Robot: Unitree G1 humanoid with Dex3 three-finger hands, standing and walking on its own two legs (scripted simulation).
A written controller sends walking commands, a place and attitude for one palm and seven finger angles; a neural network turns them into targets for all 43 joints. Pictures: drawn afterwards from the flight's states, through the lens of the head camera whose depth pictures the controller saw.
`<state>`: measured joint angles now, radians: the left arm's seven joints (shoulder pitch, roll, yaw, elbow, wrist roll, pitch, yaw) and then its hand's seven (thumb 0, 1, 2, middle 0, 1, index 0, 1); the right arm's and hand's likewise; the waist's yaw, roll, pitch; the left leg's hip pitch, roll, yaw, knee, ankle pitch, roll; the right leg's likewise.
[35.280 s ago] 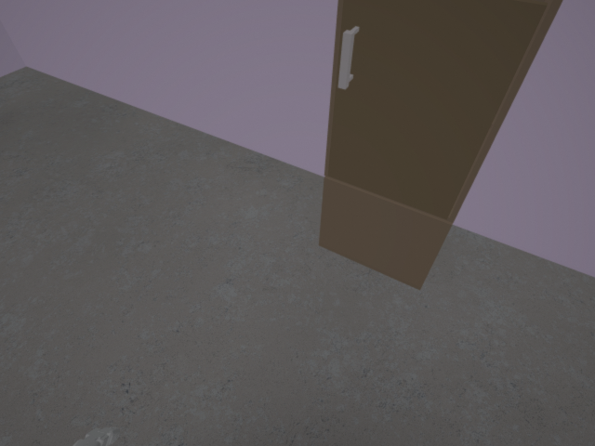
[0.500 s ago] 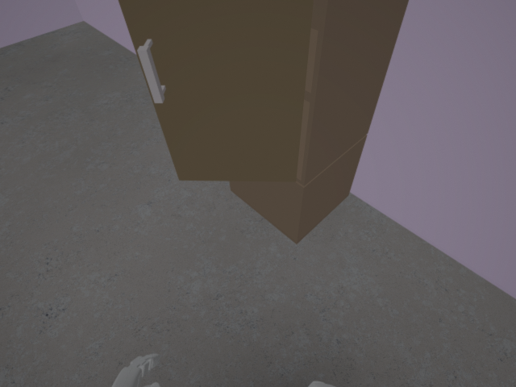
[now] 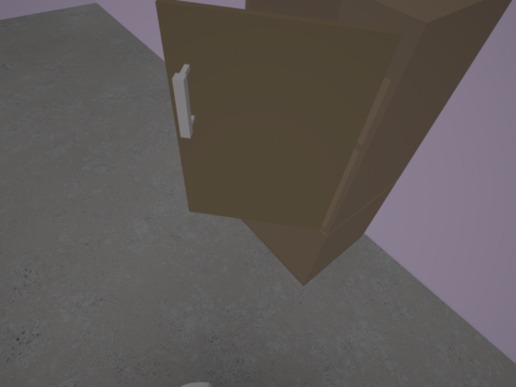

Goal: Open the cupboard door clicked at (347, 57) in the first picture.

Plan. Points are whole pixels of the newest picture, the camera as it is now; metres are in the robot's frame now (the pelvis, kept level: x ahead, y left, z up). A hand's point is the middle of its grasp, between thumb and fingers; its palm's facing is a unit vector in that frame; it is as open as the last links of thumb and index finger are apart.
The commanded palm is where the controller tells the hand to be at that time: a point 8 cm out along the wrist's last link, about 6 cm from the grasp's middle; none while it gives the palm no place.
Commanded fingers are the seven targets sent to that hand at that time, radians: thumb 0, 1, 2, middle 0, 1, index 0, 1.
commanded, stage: come to a stop and stand still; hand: left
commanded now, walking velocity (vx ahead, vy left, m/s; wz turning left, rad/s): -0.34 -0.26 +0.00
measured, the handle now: (186, 102) +0.60 +0.21 +0.09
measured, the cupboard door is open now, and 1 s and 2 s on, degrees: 43 43 43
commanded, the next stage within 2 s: look again from close up in 1.00 s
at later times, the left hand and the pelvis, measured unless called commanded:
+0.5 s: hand out of the picture +0.08 +0.14 -0.15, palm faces -0.03 -0.97 -0.26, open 7.3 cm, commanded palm none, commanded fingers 0.00 0.90 0.90 -0.20 -0.30 -0.20 -0.30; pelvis -0.01 -0.05 +0.01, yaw -1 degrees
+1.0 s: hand out of the picture +0.00 +0.09 -0.16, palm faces +0.03 -0.98 -0.17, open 7.3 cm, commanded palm none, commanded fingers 0.00 0.90 0.90 -0.20 -0.30 -0.20 -0.30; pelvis +0.01 -0.08 +0.02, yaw +0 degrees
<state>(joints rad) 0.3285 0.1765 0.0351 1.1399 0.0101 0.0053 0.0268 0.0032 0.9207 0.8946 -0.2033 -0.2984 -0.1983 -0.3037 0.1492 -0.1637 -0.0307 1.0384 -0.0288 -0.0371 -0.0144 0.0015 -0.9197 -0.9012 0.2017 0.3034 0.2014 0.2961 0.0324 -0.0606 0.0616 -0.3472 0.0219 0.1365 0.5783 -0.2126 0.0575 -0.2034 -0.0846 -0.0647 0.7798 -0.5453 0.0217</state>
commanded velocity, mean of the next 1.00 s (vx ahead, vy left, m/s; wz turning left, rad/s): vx -0.03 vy -0.04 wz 0.00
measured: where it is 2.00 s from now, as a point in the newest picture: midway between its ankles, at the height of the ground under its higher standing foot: outside the picture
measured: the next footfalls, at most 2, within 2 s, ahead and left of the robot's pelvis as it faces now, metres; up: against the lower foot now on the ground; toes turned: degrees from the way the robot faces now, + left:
right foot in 0.44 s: +0.00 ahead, -0.18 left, +0.00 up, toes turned -4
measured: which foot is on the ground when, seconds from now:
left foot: down 0.00-1.00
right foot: up 0.00-0.42, down 0.44-1.00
